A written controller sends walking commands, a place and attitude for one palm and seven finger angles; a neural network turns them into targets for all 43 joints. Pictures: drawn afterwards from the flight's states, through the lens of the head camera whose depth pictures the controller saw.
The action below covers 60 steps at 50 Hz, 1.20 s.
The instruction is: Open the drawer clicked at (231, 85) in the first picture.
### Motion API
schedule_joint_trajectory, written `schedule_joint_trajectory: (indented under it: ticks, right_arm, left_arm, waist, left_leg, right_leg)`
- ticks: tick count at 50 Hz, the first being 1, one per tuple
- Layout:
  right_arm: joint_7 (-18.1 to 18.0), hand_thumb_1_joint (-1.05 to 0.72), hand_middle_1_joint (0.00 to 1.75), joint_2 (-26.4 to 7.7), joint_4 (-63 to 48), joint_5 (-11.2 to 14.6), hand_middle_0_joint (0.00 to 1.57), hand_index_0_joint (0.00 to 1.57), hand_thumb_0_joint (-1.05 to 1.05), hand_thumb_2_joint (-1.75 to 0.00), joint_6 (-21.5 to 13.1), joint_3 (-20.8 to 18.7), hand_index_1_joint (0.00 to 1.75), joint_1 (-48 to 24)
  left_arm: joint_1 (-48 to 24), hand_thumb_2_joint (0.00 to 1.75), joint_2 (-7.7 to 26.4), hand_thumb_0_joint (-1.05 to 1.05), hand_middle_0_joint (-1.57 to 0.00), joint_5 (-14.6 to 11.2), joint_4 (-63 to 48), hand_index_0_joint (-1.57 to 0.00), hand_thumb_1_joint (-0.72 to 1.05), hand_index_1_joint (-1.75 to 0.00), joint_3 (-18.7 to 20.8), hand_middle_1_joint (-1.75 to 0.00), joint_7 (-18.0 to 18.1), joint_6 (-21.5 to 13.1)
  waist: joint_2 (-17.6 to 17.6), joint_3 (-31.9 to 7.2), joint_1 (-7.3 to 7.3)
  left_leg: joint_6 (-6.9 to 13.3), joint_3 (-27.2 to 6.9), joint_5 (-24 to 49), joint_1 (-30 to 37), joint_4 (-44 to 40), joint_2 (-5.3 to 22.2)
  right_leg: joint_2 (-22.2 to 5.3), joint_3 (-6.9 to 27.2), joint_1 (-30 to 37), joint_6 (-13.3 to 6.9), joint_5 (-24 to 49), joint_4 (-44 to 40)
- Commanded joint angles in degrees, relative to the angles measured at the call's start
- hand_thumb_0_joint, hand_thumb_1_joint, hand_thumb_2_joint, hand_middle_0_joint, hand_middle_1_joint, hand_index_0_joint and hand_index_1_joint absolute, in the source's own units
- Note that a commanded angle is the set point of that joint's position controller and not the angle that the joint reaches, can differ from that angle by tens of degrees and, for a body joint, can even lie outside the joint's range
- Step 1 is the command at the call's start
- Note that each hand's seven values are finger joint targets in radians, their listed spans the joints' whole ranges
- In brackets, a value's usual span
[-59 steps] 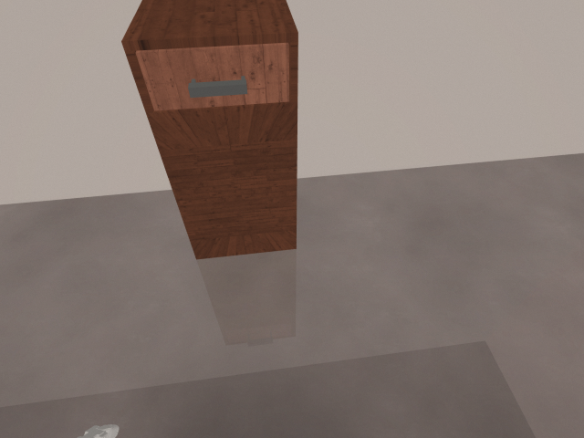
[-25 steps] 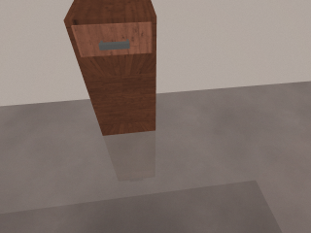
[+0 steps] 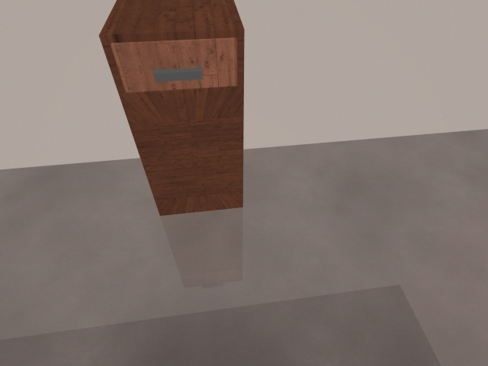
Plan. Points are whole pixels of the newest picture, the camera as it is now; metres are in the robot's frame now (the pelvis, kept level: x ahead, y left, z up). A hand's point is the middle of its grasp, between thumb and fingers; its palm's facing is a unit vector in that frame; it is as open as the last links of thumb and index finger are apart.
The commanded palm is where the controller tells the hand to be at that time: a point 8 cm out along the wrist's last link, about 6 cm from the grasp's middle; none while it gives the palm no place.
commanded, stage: look at it before walking up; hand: left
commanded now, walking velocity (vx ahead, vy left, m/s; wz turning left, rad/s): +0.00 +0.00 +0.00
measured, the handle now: (178, 71) +0.95 +0.27 +0.02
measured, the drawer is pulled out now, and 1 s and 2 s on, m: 0.00 0.00 0.00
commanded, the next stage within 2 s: turn to face it in 0.26 s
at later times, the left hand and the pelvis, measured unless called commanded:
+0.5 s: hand out of the picture +0.08 +0.25 -0.15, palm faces -0.01 -0.94 -0.34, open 7.4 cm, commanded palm none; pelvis +0.00 +0.00 +0.00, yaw +1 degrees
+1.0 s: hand out of the picture -0.01 +0.20 -0.19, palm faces +0.12 -0.97 -0.21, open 7.4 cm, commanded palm none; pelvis -0.01 +0.01 -0.01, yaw +6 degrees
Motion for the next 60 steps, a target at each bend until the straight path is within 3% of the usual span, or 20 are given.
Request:
schedule_joint_trajectory:
  ticks: [1, 22, 32, 41, 44, 46, 48, 49, 53, 55, 56, 57, 58, 59, 60]
  right_arm:
    - [-0.72, -0.9, 0.3, -11.83, -3.7, 0.35, 0.2, 0.2, 0.0, -0.9, -1.55, -2.24, 0.3, -2.64]
    - [-0.65, -0.9, 0.3, -12.04, -3.86, 0.39, 0.2, 0.2, 0.0, -0.9, -1.3, -2.1, 0.3, -3.02]
    - [-0.35, -0.9, 0.3, -4.71, -4.8, 0.2, 0.2, 0.2, 0.0, -0.9, 0.67, -1.13, 0.3, 0.85]
    - [-0.3, -0.9, 0.3, -2.79, -6.81, 0.12, 0.2, 0.2, 0.0, -0.9, 1.28, -2.08, 0.3, 3.66]
    - [-0.35, -0.9, 0.3, -1.78, -7.16, -0.02, 0.2, 0.2, 0.0, -0.9, 1.38, -2.35, 0.3, 4.51]
    - [-0.35, -0.9, 0.3, -1.3, -6.59, -0.38, 0.2, 0.2, 0.0, -0.9, 1.08, -2.24, 0.3, 6.24]
    - [-0.46, -0.9, 0.3, -1.04, -6.12, -0.79, 0.2, 0.2, 0.0, -0.9, 0.96, -2.48, 0.3, 7.46]
    - [-0.58, -0.9, 0.3, -0.91, -5.82, -0.9, 0.2, 0.2, 0.0, -0.9, 0.9, -2.65, 0.3, 7.78]
    - [-1.25, -0.9, 0.3, -1.06, -4.85, -0.56, 0.2, 0.2, 0.0, -0.9, -0.14, -3.23, 0.3, 10.47]
    - [-1.44, -0.9, 0.3, -0.66, -4.69, -0.37, 0.2, 0.2, 0.0, -0.9, -0.46, -3.47, 0.3, 10.87]
    - [-1.41, -0.9, 0.3, 0.07, -4.78, -0.28, 0.2, 0.2, 0.0, -0.9, -0.62, -3.42, 0.3, 10.62]
    - [-1.34, -0.9, 0.3, 1.49, -5.18, -0.23, 0.2, 0.2, 0.0, -0.9, -0.87, -3.18, 0.3, 9.81]
    - [-1.09, -0.9, 0.3, 4.18, -6.44, -0.11, 0.2, 0.2, 0.0, -0.9, -1.14, -2.5, 0.3, 8.37]
    - [-0.8, -0.9, 0.3, 4.91, -8.12, -0.35, 0.2, 0.2, 0.0, -0.9, -1.37, -2.64, 0.3, 5.04]
    - [-0.57, -0.9, 0.3, 3.24, -8.5, -0.61, 0.2, 0.2, 0.0, -0.9, -1.41, -3.13, 0.3, 3.09]
  left_arm:
    - [-2.32, 0.9, 12.2, 0.0, -0.2, 0.11, -3.76, -0.2, 0.9, -0.3, 2.53, -0.3, 1.06, -1.35]
    - [-1.9, 0.9, 12.5, 0.0, -0.2, 0.03, -3.6, -0.2, 0.9, -0.3, 2.71, -0.3, 1.14, -1.19]
    - [1.98, 0.9, 6.48, 0.0, -0.2, 0.01, -4.56, -0.2, 0.9, -0.3, 1.93, -0.3, 2.03, 0.6]
    - [4.18, 0.9, 4.4, 0.0, -0.2, 0.18, -6.88, -0.2, 0.9, -0.3, 2.8, -0.3, 2.43, 1.26]
    - [4.75, 0.9, 2.91, 0.0, -0.2, 0.25, -7.11, -0.2, 0.9, -0.3, 3.0, -0.3, 2.5, 1.43]
    - [6.87, 0.9, 1.24, 0.0, -0.2, 0.62, -6.04, -0.2, 0.9, -0.3, 2.69, -0.3, 2.08, 1.14]
    - [7.92, 0.9, 0.27, 0.0, -0.2, 0.98, -5.38, -0.2, 0.9, -0.3, 2.72, -0.3, 1.54, 1.05]
    - [8.62, 0.9, -0.54, 0.0, -0.2, 1.19, -4.88, -0.2, 0.9, -0.3, 2.7, -0.3, 1.32, 0.96]
    - [13.3, 0.9, -3.75, 0.0, -0.2, 1.21, -3.09, -0.2, 0.9, -0.3, 2.48, -0.3, 0.49, -0.16]
    - [15.4, 0.9, -4.6, 0.0, -0.2, 1.18, -2.3, -0.2, 0.9, -0.3, 2.59, -0.3, 0.25, -0.72]
    - [17.13, 0.9, -4.08, 0.0, -0.2, 1.2, -1.68, -0.2, 0.9, -0.3, 2.89, -0.3, 0.17, -1.14]
    - [20.05, 0.9, -2.87, 0.0, -0.2, 1.22, -0.59, -0.2, 0.9, -0.3, 3.36, -0.3, 0.33, -1.61]
    - [23.34, 0.9, -0.3, 0.0, -0.2, 1.26, 0.41, -0.2, 0.9, -0.3, 4.01, -0.3, 0.86, -1.94]
    - [26.97, 0.9, 1.49, 0.0, -0.2, 1.08, 1.35, -0.2, 0.9, -0.3, 4.54, -0.3, 1.46, -2.24]
    - [27.8, 0.9, 0.13, 0.0, -0.2, 0.92, 2.06, -0.2, 0.9, -0.3, 3.96, -0.3, 1.73, -2.65]
  waist:
    - [-0.47, -3.14, 0.13]
    - [-0.13, -3.02, 0.36]
    - [-2.12, -2.72, 0.55]
    - [-1.12, -1.94, 0.57]
    - [0.46, -0.99, 0.41]
    - [0.94, -3.26, 0.32]
    - [2.42, 0.31, 0.27]
    - [2.93, 2.92, 0.37]
    - [8.23, 3.2, 0.44]
    - [8.76, 3.73, 0.96]
    - [6.35, 3.37, 1.88]
    - [1.2, 3.42, 3.37]
    - [-9.32, 4.96, 4.79]
    - [-15.11, 5.89, 6.09]
    - [-9.19, 7.54, 5.2]
  left_leg:
    - [2.28, -5.34, 7.32, 0.51, -3.44, 6.34]
    - [2.35, -5.96, 10.0, 0.14, -2.98, 6.16]
    - [1.21, -5.89, 11.17, -4.83, 2.86, 4.6]
    - [2.24, -8.77, 8.88, -9.92, 6.3, 3.82]
    - [2.89, -10.8, 3.74, -12.02, 5.02, 3.98]
    - [3.8, -13.06, -10.48, -11.69, 1.73, 4.36]
    - [4.63, -15.47, -24.86, -15.62, -2.26, 4.57]
    - [5.22, -16.85, -28.0, -17.56, -3.72, 4.97]
    - [8.54, -22.51, -28.75, -14.86, -7.19, 8.08]
    - [8.97, -21.84, -26.82, -15.08, -5.7, 8.2]
    - [8.27, -19.44, -23.8, -17.42, -2.15, 6.9]
    - [6.55, -14.59, -20.05, -23.07, 5.43, 4.1]
    - [4.04, -5.82, -16.13, -31.27, 17.31, -0.84]
    - [2.81, 0.02, -17.13, -35.45, 28.26, -0.97]
    - [2.6, -1.12, -16.27, -35.79, 34.27, 2.04]
  right_leg:
    - [-6.54, 5.91, -0.2, -1.59, 7.05, -4.31]
    - [-7.15, 4.59, 1.21, -1.23, 8.91, -3.8]
    - [-8.89, 3.28, 0.03, -0.35, 8.39, -0.14]
    - [-9.06, 1.23, -2.78, -0.75, 1.36, 3.04]
    - [-8.22, 0.46, -4.22, -0.53, -5.01, 3.59]
    - [-6.36, -0.53, -3.3, 0.09, -16.76, 3.06]
    - [-4.76, -1.0, -4.25, 0.09, -22.52, 3.96]
    - [-3.85, -1.48, -4.95, 0.06, -22.37, 5.04]
    - [-0.99, -3.29, -5.87, -0.25, -14.47, 10.82]
    - [-0.69, -3.18, -4.55, -0.49, -12.52, 9.0]
    - [-1.65, -1.58, -0.51, -0.87, -12.61, 5.21]
    - [-5.3, 3.48, 5.26, -2.13, -16.02, 0.67]
    - [-12.92, 15.23, 9.91, -5.75, -21.94, -6.7]
    - [-21.28, 25.12, 10.49, -9.74, -22.27, -13.6]
    - [-22.47, 25.68, 7.41, -11.62, -20.17, -14.7]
